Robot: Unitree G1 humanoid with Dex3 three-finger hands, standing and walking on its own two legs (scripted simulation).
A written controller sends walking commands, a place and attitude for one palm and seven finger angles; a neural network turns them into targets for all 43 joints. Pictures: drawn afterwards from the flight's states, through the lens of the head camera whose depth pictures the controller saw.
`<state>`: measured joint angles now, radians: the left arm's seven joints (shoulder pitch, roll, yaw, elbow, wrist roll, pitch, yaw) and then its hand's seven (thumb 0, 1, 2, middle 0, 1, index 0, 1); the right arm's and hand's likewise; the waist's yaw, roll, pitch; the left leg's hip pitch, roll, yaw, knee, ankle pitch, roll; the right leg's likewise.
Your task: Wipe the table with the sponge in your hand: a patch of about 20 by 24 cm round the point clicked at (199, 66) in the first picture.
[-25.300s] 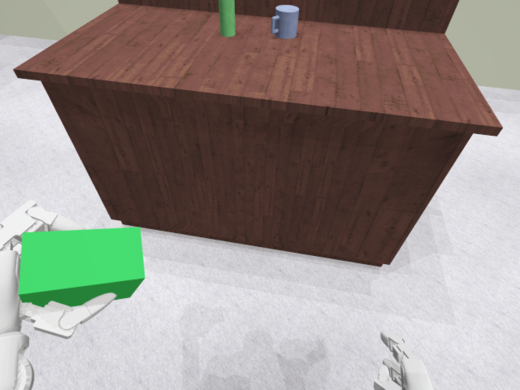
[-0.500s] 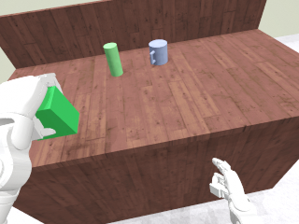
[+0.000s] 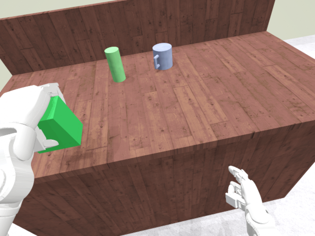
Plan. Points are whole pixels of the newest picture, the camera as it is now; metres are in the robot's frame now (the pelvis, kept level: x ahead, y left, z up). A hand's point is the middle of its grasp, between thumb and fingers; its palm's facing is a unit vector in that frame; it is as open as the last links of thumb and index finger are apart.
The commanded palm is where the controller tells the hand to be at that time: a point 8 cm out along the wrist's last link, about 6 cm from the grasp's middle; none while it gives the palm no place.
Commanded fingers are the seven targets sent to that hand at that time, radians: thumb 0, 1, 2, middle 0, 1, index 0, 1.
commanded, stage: move the sponge above the wiping area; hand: left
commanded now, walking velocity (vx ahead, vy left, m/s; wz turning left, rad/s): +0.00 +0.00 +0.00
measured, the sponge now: (52, 130) +0.25 +0.30 +0.18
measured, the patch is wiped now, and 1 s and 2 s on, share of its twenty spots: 0.00 0.00 0.00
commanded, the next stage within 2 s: none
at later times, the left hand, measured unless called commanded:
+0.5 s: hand (52, 122) +0.26 +0.29 +0.20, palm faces +0.16 -0.04 -0.99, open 10.2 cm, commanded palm +0.21 +0.28 +0.27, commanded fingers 0.00 0.10 1.30 -1.20 -1.60 -1.20 -1.60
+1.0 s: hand (63, 121) +0.27 +0.28 +0.19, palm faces +0.16 -0.04 -0.99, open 10.2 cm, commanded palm +0.23 +0.27 +0.26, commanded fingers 0.00 0.10 1.30 -1.20 -1.60 -1.20 -1.60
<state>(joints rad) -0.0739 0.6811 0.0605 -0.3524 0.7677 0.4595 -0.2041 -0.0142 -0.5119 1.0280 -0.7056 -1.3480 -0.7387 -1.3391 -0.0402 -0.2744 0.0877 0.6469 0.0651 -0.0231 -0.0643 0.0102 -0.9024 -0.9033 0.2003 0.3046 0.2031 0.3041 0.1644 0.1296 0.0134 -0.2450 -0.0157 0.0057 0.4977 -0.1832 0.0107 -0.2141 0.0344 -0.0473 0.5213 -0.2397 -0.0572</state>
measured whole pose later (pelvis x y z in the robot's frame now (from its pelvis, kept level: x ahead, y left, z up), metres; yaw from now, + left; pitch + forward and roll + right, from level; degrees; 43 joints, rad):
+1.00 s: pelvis +0.01 +0.00 +0.00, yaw +0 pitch -4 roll +0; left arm -0.13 0.59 -0.05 -0.24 0.86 0.46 -0.17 -0.01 -0.51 1.03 -0.71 -1.35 -0.74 -1.34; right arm -0.03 -0.26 0.09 0.66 0.06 -0.02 -0.04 0.01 -0.90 -0.90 0.20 0.30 0.20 0.30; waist 0.16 0.13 0.00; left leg -0.23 -0.02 0.01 0.47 -0.18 0.02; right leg -0.20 0.03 -0.04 0.50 -0.23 -0.05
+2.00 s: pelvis +0.02 +0.00 +0.00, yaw +0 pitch -2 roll +1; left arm -0.16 0.57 -0.06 -0.12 0.87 0.44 -0.15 -0.01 -0.51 1.03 -0.71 -1.34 -0.74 -1.33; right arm -0.01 -0.27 0.07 0.67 0.06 -0.02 -0.05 0.01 -0.90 -0.90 0.20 0.30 0.20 0.30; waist 0.14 0.13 0.00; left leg -0.23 -0.02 0.01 0.46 -0.19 0.01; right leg -0.20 0.04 -0.04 0.49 -0.24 -0.06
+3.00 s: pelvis +0.02 +0.00 +0.00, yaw -1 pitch -3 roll +1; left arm -0.11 0.60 -0.02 -0.23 0.85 0.45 -0.19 -0.01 -0.51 1.03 -0.71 -1.34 -0.74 -1.33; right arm 0.00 -0.27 0.07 0.65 0.06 -0.01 -0.04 0.01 -0.90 -0.90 0.20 0.30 0.20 0.30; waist 0.14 0.13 -0.01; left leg -0.23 -0.01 0.01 0.47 -0.19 0.01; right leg -0.21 0.04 -0.03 0.49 -0.24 -0.06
